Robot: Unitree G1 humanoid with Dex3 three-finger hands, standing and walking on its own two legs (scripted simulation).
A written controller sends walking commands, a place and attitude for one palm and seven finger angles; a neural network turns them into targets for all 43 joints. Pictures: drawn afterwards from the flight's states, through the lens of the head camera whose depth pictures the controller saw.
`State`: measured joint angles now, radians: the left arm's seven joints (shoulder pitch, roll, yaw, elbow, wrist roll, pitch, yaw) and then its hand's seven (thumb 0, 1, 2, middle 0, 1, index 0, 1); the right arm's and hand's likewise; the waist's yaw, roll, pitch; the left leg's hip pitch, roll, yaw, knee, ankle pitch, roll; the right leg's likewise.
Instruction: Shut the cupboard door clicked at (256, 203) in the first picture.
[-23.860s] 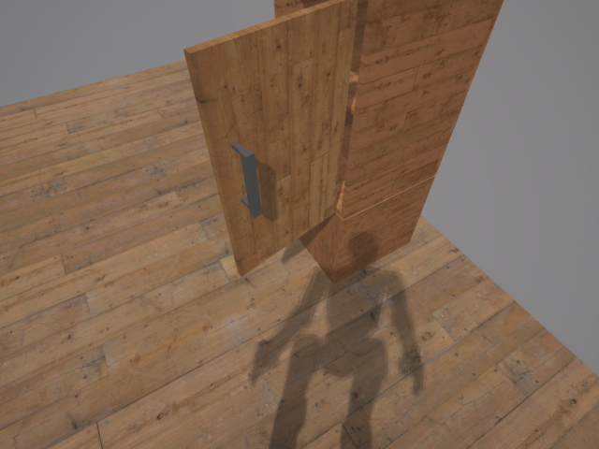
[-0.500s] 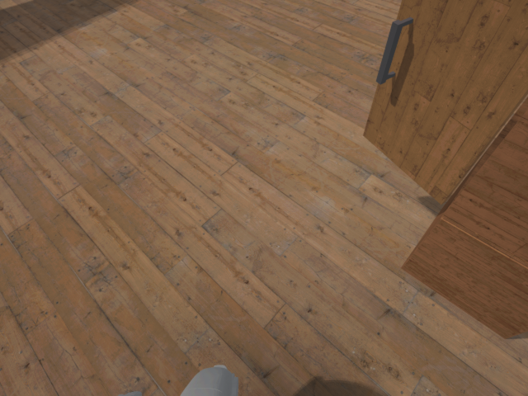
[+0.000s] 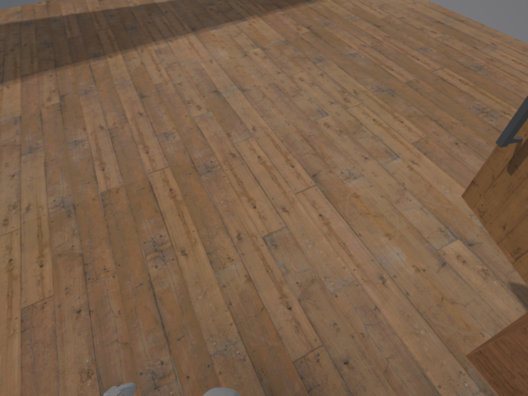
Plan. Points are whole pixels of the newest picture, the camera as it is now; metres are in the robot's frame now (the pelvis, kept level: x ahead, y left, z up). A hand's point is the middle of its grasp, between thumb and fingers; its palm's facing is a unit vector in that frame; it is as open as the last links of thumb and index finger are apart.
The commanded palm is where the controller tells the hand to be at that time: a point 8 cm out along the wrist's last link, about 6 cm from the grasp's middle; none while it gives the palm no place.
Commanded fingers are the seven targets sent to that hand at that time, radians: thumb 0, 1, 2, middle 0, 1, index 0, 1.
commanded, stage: walk to a spot facing it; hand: left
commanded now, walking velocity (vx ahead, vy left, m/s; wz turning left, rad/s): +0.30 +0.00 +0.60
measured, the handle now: out of the picture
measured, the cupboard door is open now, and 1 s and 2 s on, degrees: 73 73 73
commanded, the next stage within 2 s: turn to face it in 1.00 s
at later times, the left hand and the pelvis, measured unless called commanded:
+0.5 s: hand out of the picture +0.07 +0.24 -0.18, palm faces +0.35 -0.91 -0.21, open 7.4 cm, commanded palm none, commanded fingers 0.00 0.90 0.90 -0.20 -0.30 -0.20 -0.30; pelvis +0.15 +0.06 -0.01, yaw +17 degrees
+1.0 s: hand (150, 265) +0.37 +0.28 -0.13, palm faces +0.48 -0.85 -0.22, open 7.3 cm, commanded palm none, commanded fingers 0.00 0.90 0.90 -0.20 -0.30 -0.20 -0.30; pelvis +0.35 +0.06 +0.01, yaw +32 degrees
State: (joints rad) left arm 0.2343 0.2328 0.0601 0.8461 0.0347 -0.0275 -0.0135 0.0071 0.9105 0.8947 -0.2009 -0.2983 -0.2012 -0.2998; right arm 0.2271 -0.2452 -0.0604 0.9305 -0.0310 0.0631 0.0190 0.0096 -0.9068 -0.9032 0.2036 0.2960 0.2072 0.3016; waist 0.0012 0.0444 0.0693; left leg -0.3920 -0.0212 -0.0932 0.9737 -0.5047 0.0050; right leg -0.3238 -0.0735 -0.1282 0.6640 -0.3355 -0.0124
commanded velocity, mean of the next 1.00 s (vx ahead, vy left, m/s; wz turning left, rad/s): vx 0.23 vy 0.00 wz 0.54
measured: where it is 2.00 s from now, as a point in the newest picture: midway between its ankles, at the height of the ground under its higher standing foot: (241, 333)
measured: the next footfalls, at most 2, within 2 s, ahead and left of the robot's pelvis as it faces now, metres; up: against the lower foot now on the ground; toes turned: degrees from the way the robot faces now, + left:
left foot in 0.40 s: +0.22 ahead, +0.16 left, +0.00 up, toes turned +23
right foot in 0.84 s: +0.46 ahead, +0.00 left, +0.00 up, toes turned +20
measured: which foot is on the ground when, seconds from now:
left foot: up 0.00-0.38, down 0.40-0.84, up 0.86-1.00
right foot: down 0.00-0.38, up 0.40-0.82, down 0.84-1.00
